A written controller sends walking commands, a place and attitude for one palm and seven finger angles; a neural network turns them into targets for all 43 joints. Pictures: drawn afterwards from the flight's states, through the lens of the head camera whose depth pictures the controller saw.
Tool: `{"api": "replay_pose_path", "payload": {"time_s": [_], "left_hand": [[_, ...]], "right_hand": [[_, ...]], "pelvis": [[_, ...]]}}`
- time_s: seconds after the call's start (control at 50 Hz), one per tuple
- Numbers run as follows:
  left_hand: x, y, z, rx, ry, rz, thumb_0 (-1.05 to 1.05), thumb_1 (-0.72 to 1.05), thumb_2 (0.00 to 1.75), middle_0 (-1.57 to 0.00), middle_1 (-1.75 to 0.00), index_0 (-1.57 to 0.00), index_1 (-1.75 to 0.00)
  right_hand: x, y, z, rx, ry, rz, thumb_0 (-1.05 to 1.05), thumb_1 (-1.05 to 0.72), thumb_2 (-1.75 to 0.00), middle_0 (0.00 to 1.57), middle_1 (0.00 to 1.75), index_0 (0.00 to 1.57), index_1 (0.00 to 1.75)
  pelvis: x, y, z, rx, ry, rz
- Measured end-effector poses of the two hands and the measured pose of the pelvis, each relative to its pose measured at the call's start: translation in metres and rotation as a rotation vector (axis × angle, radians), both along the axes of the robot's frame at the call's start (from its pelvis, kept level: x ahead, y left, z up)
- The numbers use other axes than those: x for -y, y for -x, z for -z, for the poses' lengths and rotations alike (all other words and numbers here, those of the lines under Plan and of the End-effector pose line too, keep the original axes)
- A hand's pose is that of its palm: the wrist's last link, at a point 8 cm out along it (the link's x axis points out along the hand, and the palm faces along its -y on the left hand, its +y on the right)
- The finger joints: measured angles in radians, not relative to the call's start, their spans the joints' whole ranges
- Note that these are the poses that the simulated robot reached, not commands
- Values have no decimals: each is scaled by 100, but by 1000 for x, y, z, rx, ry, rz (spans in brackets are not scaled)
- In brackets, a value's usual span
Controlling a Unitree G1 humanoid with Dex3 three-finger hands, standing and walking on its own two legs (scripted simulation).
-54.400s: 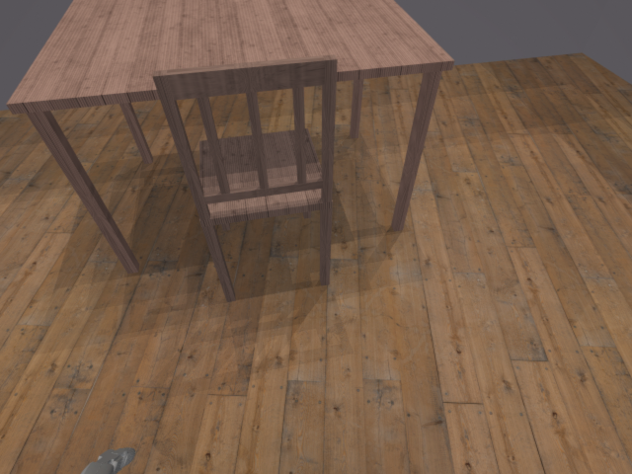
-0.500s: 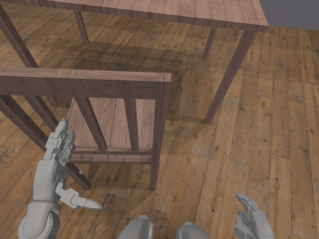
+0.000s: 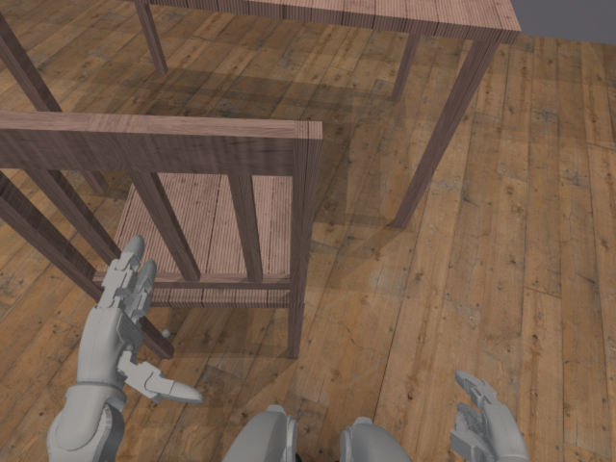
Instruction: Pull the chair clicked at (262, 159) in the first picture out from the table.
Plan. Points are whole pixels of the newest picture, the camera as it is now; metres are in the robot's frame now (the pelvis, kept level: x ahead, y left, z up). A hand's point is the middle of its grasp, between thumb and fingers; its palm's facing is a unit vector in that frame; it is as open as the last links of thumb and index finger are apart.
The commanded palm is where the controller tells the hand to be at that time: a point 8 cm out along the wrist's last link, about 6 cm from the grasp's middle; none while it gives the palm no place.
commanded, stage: aim the fingers beside a spindle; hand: left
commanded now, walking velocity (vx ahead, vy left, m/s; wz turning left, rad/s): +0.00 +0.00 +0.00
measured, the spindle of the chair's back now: (172, 233) +0.40 +0.22 +0.00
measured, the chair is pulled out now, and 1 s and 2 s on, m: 0.32 0.32 0.32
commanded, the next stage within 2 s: none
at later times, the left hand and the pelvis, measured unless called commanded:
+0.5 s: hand (172, 328) +0.27 +0.18 +0.02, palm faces +0.10 -0.99 -0.05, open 16.9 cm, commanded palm +0.24 +0.23 +0.02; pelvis +0.00 -0.02 -0.01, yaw +0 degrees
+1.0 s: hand (180, 347) +0.25 +0.18 +0.00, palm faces +0.04 -1.00 +0.02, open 16.9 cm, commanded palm +0.23 +0.24 +0.02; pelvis +0.01 -0.02 -0.01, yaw +0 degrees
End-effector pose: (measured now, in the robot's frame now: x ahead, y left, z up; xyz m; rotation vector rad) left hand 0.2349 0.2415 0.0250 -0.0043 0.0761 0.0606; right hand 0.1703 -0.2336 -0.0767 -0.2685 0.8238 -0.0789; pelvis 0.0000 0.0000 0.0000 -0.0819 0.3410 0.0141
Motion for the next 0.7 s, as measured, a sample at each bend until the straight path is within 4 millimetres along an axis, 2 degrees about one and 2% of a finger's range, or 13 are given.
{"api": "replay_pose_path", "payload": {"time_s": [0.14,0.3,0.38,0.46,0.52,0.62,0.7], "left_hand": [[4,3,-16,81,-37,-17,-1,-50,30,-6,-8,-6,-8],[10,3,12,-8,-9,-11,-1,-50,30,-6,-8,-6,-8],[13,2,5,37,-25,-11,-1,-50,30,-6,-8,-6,-8],[8,-2,-4,90,-55,-29,-1,-50,30,-6,-8,-6,-8],[5,-5,4,58,-47,-32,-1,-50,30,-6,-8,-6,-8],[12,-3,26,-34,-6,-6,-1,-49,30,-6,-8,-6,-8],[13,-2,14,14,-28,-13,-1,-49,30,-6,-8,-6,-8]], "right_hand": [[5,1,1,-11,1,-8,1,-90,-90,20,30,20,30],[14,-2,10,-16,1,-4,1,-90,-90,20,30,20,30],[17,-3,12,-20,8,-8,1,-90,-90,20,30,20,30],[18,-4,15,-25,1,-15,1,-90,-90,20,30,20,30],[20,-5,19,-27,-8,-15,1,-90,-90,20,30,20,30],[24,-5,21,-26,-7,-1,1,-90,-90,20,30,20,30],[27,-3,20,-32,5,2,1,-90,-90,20,30,20,30]], "pelvis": [[4,-3,-1,-3,-2,-3],[11,-2,7,-22,-6,0],[15,-2,8,-24,-7,0],[18,-3,9,-30,-8,-2],[20,-3,11,-38,-9,-2],[23,-3,14,-45,-12,4],[25,-4,13,-40,-12,6]]}}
